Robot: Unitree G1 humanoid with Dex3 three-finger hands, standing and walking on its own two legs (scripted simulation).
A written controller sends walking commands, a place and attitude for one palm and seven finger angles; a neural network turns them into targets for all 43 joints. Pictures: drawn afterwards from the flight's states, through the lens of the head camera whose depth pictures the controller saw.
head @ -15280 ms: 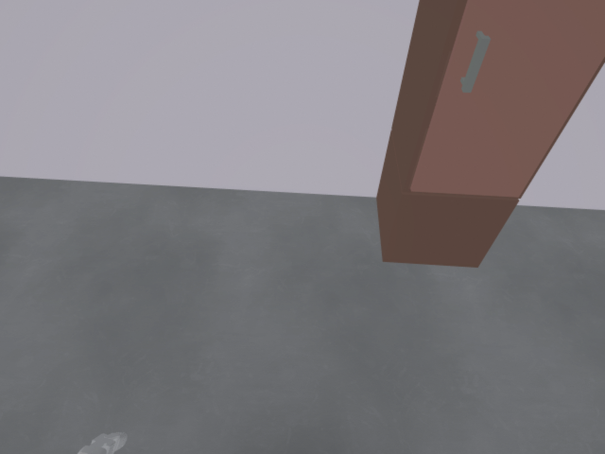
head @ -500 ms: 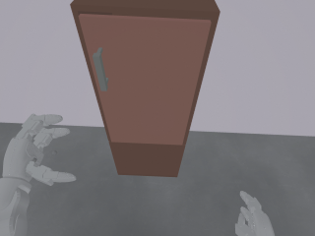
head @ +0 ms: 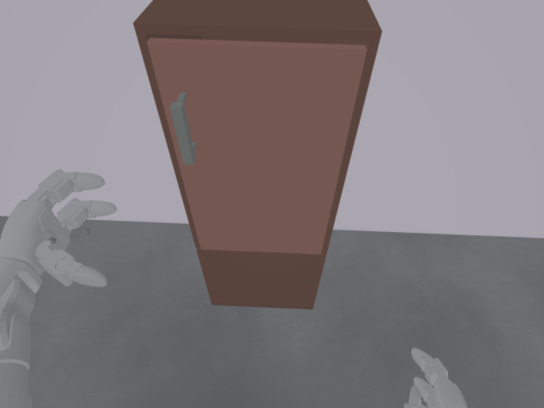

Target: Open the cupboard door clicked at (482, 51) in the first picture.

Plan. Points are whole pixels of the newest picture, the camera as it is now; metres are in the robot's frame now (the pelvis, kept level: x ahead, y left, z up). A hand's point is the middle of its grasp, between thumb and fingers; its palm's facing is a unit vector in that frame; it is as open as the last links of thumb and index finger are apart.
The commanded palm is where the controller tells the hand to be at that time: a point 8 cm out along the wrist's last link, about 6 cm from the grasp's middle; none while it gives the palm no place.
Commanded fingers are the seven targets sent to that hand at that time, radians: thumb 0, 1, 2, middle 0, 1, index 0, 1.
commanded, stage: raise the hand with hooked fingers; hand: left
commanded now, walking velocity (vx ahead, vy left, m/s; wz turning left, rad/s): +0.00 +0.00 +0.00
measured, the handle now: (185, 129) +0.56 +0.21 +0.10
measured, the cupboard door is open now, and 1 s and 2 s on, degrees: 0 0 0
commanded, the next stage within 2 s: move the hooked fingers beside the handle in 0.36 s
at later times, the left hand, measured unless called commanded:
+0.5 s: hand (116, 237) +0.29 +0.23 +0.13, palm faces +0.08 -1.00 -0.03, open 14.0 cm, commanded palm +0.27 +0.28 +0.13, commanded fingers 0.00 -0.50 0.30 -0.30 -1.20 -0.30 -1.20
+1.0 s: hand (127, 201) +0.36 +0.25 +0.12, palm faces +0.05 -1.00 +0.00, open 14.0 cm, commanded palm +0.33 +0.30 +0.12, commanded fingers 0.00 -0.50 0.30 -0.30 -1.20 -0.30 -1.20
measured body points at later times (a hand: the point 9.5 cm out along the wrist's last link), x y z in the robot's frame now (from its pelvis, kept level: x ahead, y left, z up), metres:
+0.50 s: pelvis +0.00 -0.04 +0.00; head +0.00 -0.05 +0.45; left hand +0.28 +0.29 +0.13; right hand +0.17 -0.28 -0.08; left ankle +0.01 +0.08 -0.73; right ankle -0.01 -0.12 -0.73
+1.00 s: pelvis +0.00 -0.03 -0.01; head +0.03 -0.04 +0.44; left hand +0.35 +0.30 +0.12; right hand +0.11 -0.30 -0.10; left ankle +0.01 +0.08 -0.73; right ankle -0.01 -0.12 -0.73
